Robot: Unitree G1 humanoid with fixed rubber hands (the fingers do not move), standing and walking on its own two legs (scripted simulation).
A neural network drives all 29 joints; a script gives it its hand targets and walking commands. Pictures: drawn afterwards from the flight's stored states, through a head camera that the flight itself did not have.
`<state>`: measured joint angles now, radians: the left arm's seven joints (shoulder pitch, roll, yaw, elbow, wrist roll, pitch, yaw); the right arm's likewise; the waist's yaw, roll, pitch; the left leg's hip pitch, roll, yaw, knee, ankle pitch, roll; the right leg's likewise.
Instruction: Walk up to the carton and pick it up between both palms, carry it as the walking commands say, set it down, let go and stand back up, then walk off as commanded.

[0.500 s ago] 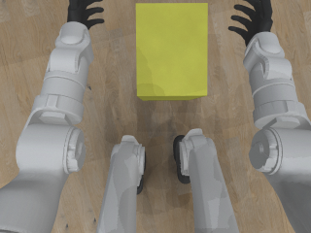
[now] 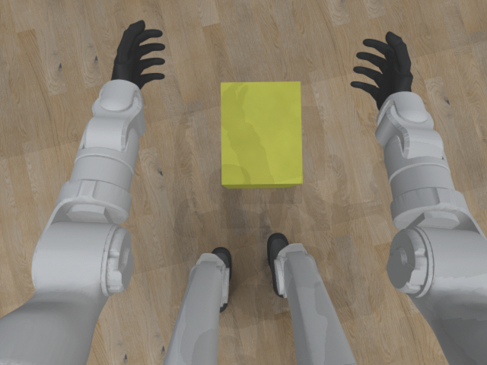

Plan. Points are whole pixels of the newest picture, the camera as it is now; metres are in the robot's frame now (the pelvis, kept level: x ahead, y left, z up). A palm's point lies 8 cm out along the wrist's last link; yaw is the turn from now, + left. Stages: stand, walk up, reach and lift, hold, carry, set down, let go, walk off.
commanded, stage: set down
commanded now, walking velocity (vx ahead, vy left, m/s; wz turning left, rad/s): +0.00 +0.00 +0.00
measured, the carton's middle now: (258, 143) +0.50 -0.05 -0.51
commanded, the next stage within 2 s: let go in 0.16 s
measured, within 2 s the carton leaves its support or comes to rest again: neither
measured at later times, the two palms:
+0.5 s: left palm (93, 148) +0.42 +0.18 -0.03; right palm (448, 151) +0.39 -0.25 -0.03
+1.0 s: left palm (2, 307) +0.26 +0.23 +0.06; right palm out of the picture +0.24 -0.24 +0.06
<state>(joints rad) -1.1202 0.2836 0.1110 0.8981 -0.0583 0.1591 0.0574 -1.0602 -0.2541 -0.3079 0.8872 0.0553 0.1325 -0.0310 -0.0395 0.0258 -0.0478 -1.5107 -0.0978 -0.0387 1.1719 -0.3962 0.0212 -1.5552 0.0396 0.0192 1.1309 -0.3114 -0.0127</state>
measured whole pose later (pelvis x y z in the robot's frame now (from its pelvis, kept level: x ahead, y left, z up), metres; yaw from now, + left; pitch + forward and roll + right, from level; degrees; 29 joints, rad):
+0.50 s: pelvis +0.03 +0.00 +0.07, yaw -1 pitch +33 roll +1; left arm -0.54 0.15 0.19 0.64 0.05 0.12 0.07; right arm -0.50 -0.21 -0.25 0.60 -0.07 0.09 0.07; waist -0.04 0.03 -0.05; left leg -1.08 -0.09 -0.05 0.84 -0.32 0.02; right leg -1.14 0.04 0.04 0.82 -0.25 -0.01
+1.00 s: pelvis +0.07 +0.01 +0.12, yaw -1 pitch +3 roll +0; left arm 0.15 0.15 0.11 0.51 0.01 0.05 -0.03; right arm 0.17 -0.18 -0.11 0.44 -0.05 0.06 0.07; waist -0.04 0.03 0.01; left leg -0.28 -0.07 -0.05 0.53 -0.31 0.02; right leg -0.34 0.04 0.05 0.53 -0.24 -0.01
